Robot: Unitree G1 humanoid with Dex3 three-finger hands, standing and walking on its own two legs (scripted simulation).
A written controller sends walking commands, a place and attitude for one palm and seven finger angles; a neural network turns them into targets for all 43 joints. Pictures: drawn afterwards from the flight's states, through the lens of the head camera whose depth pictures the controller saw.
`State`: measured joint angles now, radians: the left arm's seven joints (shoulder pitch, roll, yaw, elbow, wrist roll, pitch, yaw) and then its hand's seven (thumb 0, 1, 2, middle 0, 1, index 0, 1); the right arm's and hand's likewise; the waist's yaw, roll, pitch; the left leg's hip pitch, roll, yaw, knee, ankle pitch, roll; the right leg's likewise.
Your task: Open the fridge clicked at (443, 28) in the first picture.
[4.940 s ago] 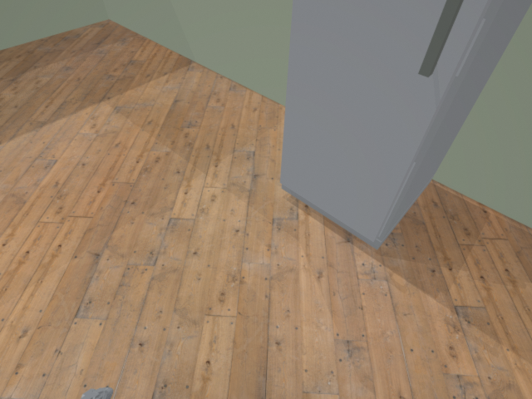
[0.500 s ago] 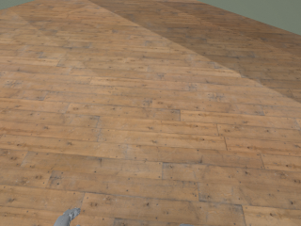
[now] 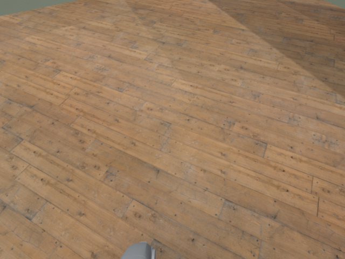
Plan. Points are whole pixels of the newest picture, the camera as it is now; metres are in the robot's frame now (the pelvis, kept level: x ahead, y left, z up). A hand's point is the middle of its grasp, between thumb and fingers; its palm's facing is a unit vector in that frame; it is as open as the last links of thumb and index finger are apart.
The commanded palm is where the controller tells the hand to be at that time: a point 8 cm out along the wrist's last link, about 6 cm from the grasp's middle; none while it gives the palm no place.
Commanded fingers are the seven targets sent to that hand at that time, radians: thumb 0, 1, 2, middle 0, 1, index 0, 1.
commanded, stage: walk to a spot facing it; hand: right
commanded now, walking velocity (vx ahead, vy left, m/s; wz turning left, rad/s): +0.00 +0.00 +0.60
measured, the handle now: out of the picture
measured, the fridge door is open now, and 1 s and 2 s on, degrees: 0 0 0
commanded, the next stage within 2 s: turn to face it in 0.28 s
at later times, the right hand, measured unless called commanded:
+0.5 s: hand (235, 256) +0.16 -0.14 -0.16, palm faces -0.17 +0.96 -0.21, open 7.4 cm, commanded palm none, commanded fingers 0.00 -0.90 -0.90 0.20 0.30 0.20 0.30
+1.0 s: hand (258, 246) +0.19 -0.20 -0.17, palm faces +0.02 +0.97 -0.24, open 7.4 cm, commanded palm none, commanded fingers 0.00 -0.90 -0.90 0.20 0.30 0.20 0.30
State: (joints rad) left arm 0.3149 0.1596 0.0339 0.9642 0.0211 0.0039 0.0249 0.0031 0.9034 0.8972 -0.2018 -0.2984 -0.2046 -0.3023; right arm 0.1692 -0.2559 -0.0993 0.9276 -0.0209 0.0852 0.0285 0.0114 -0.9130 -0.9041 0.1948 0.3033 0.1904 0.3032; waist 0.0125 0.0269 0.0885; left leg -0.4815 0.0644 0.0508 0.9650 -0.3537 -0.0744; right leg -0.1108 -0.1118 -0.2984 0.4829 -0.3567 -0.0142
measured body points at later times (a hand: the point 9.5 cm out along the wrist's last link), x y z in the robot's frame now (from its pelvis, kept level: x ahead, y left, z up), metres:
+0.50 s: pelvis +0.07 +0.03 +0.00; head +0.08 +0.04 +0.45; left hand +0.10 +0.30 -0.14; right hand +0.17 -0.19 -0.14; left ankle +0.03 +0.13 -0.74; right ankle +0.14 -0.11 -0.69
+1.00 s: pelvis +0.10 +0.00 +0.00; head +0.13 -0.01 +0.45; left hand +0.12 +0.25 -0.14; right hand +0.19 -0.25 -0.15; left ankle +0.07 +0.17 -0.68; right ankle +0.16 -0.08 -0.74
